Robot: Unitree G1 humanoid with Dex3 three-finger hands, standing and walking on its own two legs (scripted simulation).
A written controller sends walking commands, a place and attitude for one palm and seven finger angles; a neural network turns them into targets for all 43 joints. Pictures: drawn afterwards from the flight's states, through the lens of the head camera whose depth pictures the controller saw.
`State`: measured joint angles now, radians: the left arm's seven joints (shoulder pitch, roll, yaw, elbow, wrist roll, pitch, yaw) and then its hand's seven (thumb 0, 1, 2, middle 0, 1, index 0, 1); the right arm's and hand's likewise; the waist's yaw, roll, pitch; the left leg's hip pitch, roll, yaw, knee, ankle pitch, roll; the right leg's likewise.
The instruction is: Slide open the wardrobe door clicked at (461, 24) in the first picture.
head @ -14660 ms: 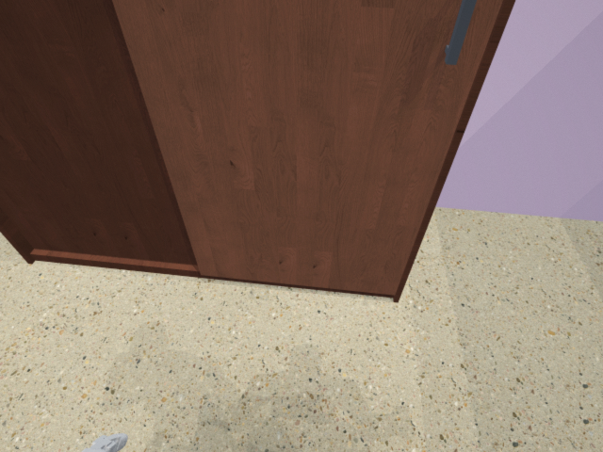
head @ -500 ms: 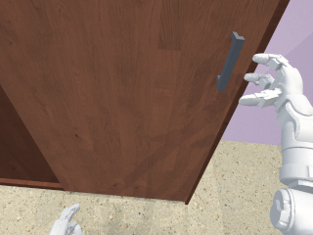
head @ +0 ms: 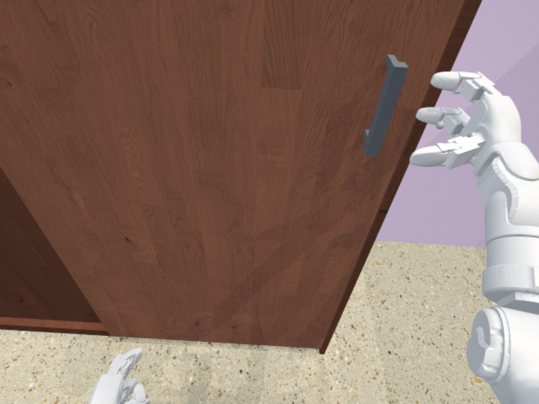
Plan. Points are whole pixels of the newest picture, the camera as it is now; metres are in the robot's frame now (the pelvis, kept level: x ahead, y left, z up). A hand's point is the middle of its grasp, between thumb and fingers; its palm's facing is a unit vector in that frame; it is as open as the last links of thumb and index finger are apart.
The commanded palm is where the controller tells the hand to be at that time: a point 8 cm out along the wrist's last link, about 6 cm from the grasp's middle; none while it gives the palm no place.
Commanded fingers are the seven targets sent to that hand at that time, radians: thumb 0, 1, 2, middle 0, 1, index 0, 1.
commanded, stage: move the hooked fingers beside the handle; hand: right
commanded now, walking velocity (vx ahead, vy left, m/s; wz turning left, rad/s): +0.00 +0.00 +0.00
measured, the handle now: (380, 107) +0.49 -0.12 +0.25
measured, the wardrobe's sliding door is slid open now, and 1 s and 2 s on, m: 0.00 0.00 0.00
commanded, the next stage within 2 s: feel for the door with the fingertips in 1.24 s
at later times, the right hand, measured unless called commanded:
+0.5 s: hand (434, 132) +0.43 -0.19 +0.25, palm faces +0.04 +1.00 -0.02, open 14.0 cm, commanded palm +0.39 -0.23 +0.25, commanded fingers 0.00 0.50 -0.30 0.30 1.20 0.30 1.20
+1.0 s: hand (426, 131) +0.42 -0.17 +0.25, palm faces +0.00 +1.00 -0.01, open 14.0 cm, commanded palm +0.40 -0.23 +0.25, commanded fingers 0.00 0.50 -0.30 0.30 1.20 0.30 1.20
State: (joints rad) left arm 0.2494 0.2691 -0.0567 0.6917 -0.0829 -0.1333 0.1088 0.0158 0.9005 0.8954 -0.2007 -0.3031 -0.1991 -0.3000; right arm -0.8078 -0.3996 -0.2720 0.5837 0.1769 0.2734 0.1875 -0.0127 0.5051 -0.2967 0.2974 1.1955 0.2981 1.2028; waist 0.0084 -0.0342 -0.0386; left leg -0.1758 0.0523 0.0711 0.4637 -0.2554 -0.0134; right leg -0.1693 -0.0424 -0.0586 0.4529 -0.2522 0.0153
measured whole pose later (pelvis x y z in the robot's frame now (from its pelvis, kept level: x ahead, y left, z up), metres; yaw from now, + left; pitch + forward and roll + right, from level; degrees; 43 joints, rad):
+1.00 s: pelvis +0.01 +0.00 +0.00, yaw +0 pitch +0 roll +0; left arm 0.26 0.28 -0.05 0.68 -0.08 -0.11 0.10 0.02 0.90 0.90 -0.20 -0.30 -0.20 -0.30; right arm -0.78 -0.37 -0.27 0.57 0.19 0.29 0.19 -0.01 0.50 -0.30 0.30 1.20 0.30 1.20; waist 0.01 -0.05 -0.05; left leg -0.19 0.05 0.07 0.46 -0.26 -0.02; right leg -0.18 -0.04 -0.06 0.45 -0.26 0.01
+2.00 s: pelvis +0.00 +0.00 +0.00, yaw +1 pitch -1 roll +0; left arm 0.25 0.26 -0.05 0.69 -0.07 -0.08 0.10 0.02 0.90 0.90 -0.20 -0.30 -0.20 -0.30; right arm -0.82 -0.33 -0.25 0.56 0.17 0.34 0.10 -0.01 0.50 -0.30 0.30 1.20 0.30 1.20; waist 0.01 -0.04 -0.05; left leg -0.19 0.05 0.06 0.45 -0.25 -0.02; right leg -0.17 -0.04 -0.07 0.44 -0.25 0.01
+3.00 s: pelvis +0.00 +0.00 +0.00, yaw +1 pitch -1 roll +0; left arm 0.21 0.25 -0.05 0.69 -0.07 -0.08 0.09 0.02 0.90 0.90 -0.20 -0.30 -0.20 -0.30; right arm -0.82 -0.26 -0.20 0.51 0.16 0.35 0.05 -0.01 0.50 -0.30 0.30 1.20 0.29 1.20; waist 0.00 -0.04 -0.04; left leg -0.18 0.04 0.06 0.43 -0.23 -0.01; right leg -0.16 -0.05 -0.07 0.42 -0.23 0.02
